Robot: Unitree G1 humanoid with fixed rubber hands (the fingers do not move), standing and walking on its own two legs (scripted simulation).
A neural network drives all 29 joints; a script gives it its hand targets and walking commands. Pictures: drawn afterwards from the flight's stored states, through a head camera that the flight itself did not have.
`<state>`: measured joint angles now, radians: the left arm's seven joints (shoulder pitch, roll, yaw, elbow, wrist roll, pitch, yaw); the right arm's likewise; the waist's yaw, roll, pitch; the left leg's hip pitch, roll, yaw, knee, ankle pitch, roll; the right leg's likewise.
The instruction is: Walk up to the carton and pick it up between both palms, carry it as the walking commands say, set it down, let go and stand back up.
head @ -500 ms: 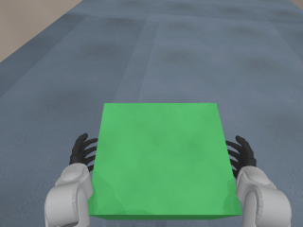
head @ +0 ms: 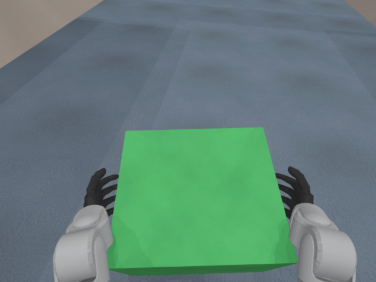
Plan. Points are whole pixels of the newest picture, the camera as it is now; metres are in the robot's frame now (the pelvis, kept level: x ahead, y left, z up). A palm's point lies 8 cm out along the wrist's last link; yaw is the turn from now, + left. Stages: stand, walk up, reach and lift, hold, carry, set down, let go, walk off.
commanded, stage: carry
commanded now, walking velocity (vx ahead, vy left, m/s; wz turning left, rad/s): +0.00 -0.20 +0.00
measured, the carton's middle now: (196, 203) +0.30 +0.01 +0.02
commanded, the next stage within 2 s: none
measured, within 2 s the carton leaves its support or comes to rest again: neither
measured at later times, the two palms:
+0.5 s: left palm (194, 238) +0.19 +0.02 +0.10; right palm out of the picture +0.18 -0.35 +0.09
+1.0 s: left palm (304, 274) +0.14 -0.15 +0.10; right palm out of the picture +0.12 -0.51 +0.09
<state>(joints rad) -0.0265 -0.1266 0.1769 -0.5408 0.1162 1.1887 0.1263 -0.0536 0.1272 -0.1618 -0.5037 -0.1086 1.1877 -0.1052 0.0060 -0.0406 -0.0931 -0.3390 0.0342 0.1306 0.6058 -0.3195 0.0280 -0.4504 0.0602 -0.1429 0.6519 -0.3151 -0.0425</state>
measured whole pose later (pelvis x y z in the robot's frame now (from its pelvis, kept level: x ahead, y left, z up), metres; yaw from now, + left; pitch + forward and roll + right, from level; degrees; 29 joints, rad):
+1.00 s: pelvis -0.11 -0.31 +0.00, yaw +0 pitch +3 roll -1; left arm -0.07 -0.13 0.15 -0.50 0.11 1.20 0.13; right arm -0.04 0.13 -0.20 -0.54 -0.12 1.22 -0.11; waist -0.03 0.05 -0.05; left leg -0.50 0.16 0.02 0.90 -0.51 -0.08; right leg -0.35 -0.02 -0.10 0.56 -0.25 -0.01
